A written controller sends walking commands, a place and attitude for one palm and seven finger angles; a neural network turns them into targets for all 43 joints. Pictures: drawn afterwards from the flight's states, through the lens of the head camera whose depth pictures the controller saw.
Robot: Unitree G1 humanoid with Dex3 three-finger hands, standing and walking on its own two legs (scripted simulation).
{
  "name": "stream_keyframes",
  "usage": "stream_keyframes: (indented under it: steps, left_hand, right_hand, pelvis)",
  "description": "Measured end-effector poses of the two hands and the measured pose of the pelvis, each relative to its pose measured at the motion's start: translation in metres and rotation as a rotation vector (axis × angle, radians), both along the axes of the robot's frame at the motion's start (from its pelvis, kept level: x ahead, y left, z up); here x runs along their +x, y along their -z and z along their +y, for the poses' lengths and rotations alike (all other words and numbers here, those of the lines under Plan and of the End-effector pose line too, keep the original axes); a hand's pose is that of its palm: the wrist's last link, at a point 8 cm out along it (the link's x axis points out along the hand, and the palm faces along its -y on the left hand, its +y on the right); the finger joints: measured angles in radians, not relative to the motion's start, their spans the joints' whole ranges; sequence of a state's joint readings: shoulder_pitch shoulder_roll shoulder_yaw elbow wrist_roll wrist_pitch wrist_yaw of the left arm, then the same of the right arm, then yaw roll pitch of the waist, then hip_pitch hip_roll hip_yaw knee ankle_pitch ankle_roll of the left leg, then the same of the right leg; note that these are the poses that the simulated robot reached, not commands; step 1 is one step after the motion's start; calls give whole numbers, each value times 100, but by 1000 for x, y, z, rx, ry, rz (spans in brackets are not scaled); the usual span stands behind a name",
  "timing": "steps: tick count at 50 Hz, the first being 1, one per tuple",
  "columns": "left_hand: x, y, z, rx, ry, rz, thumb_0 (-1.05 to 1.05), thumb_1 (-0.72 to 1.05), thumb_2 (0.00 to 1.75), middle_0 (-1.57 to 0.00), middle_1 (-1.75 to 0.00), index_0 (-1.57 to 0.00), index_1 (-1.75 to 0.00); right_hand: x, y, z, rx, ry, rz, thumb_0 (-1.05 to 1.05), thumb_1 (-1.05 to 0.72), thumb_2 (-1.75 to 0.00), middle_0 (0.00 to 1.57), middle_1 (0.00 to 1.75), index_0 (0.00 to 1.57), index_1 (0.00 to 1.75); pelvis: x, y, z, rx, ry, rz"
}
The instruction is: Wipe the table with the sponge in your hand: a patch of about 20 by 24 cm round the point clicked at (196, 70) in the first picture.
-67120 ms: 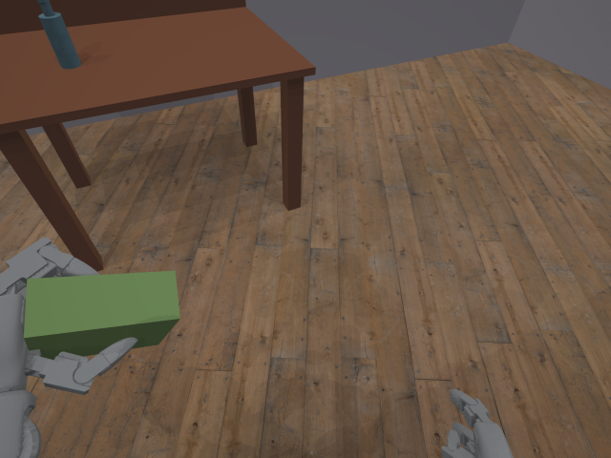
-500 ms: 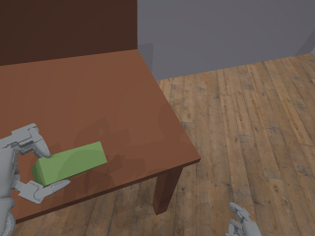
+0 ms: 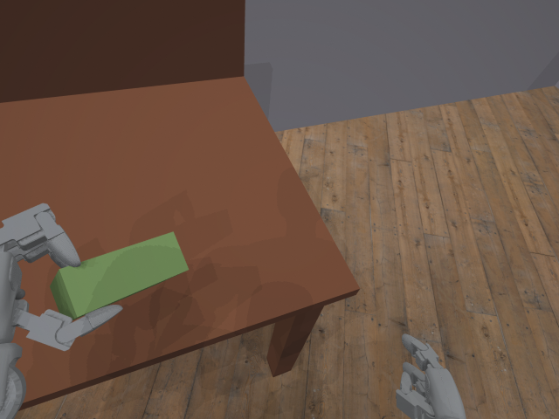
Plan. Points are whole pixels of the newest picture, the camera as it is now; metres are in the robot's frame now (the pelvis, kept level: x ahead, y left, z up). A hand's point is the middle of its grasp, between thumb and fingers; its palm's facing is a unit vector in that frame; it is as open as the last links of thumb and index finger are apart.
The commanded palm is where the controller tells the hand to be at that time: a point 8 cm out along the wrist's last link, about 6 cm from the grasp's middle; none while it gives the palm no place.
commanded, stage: come to a stop and stand still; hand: left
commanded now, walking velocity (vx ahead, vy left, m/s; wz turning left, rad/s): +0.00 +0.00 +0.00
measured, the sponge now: (134, 271) +0.26 +0.21 +0.09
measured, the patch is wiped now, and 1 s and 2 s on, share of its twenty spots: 0.95 0.95 0.95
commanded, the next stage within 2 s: look again from close up in 0.28 s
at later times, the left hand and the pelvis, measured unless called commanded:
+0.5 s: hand (62, 270) +0.22 +0.25 +0.15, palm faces +0.35 -0.87 -0.35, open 8.8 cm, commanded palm +0.16 +0.29 +0.17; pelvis +0.00 +0.01 +0.00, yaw +0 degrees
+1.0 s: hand (52, 237) +0.25 +0.27 +0.17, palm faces +0.37 -0.78 -0.50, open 8.8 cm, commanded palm +0.17 +0.28 +0.17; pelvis +0.00 -0.01 +0.00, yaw +0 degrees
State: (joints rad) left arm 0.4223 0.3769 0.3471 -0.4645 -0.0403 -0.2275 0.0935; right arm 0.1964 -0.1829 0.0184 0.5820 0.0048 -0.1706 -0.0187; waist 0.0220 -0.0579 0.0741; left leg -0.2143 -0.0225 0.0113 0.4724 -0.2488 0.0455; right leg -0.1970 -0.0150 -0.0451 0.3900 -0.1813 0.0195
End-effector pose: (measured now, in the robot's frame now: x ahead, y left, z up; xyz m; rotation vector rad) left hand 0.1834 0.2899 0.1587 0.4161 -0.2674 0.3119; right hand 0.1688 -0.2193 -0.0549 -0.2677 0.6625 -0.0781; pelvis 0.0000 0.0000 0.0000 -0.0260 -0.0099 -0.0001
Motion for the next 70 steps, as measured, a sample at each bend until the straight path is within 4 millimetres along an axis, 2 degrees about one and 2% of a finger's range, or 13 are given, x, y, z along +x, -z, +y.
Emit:
stream_keyframes:
  steps: [7, 13, 19, 29, 39, 43, 47, 50, 53, 57, 61, 64, 70]
  left_hand:
    - [0, -14, 1, 20, 14, -55, 0, -50, 95, -94, -156, -99, -158]
    - [2, -7, 8, 4, -13, -21, 0, -50, 95, -94, -156, -99, -158]
    - [2, -1, 5, -18, -8, 1, 0, -50, 95, -94, -156, -99, -159]
    - [-3, -10, 2, 18, 0, -16, 0, -50, 95, -94, -156, -99, -158]
    - [-4, -1, -1, -11, -15, 22, 0, -50, 95, -94, -156, -99, -159]
    - [18, -33, 13, 188, -21, -42, 0, -51, 95, -95, -156, -100, -158]
    - [30, -44, 27, 86, -112, 6, 0, -50, 95, -94, -156, -99, -158]
    - [24, -33, 11, 114, -101, 153, 0, -49, 94, -94, -157, -98, -159]
    - [10, -10, -13, 176, -40, 296, 0, -49, 94, -93, -157, -98, -159]
    - [-12, 7, -31, 200, -13, 309, 0, -49, 94, -94, -157, -98, -159]
    - [-28, -9, -31, 290, -120, 167, 0, -50, 94, -95, -156, -99, -158]
    - [-29, -21, -25, 344, -216, 119, 0, -50, 95, -95, -156, -99, -158]
    - [-4, -12, -19, 373, -233, 346, 0, -50, 94, -94, -156, -99, -158]
  right_hand:
    - [9, 0, 6, 0, 1, 3, 1, -90, -90, 20, 30, 20, 30]
    - [10, 0, 11, 15, 10, -5, 1, -90, -90, 20, 30, 20, 30]
    - [3, 1, 11, 13, 13, 6, 1, -90, -90, 20, 30, 20, 30]
    - [-8, 4, 2, 6, 34, 26, 1, -90, -90, 20, 30, 20, 30]
    - [-11, 5, -5, 3, 47, 23, 1, -90, -90, 20, 30, 20, 30]
    - [-10, 14, -2, -19, -49, 52, 1, -90, -90, 20, 30, 20, 30]
    - [-4, 25, -8, 33, -37, 57, 1, -90, -90, 20, 30, 20, 30]
    - [1, 27, -15, 72, -13, 35, 1, -90, -90, 20, 30, 20, 30]
    - [7, 27, -21, 78, -14, 25, 1, -90, -90, 20, 30, 20, 30]
    - [13, 27, -33, 35, -34, 35, 1, -90, -90, 20, 30, 20, 30]
    - [18, 30, -46, -5, -72, 49, 1, -90, -90, 20, 30, 20, 30]
    - [20, 36, -54, -10, -81, 55, 1, -90, -90, 20, 30, 20, 30]
    - [20, 47, -67, 24, -19, 52, 1, -90, -90, 20, 30, 20, 30]
  pelvis:
    - [5, 0, 5, -1, 1, 0]
    - [5, 0, 8, 2, 4, -1]
    - [3, 0, 7, 1, 2, -2]
    - [1, -1, 5, -1, 1, -2]
    - [-1, -1, 3, 0, 4, -4]
    - [-6, 4, -5, 15, -29, -7]
    - [-5, 5, -8, 18, -5, -10]
    - [-2, 5, -11, 23, 6, -10]
    - [-1, 6, -16, 28, 6, -10]
    - [-3, 9, -32, 32, -9, -1]
    - [-3, 13, -47, 24, -35, 6]
    - [-4, 15, -54, 19, -58, 6]
    - [-4, 14, -61, 30, -48, 2]
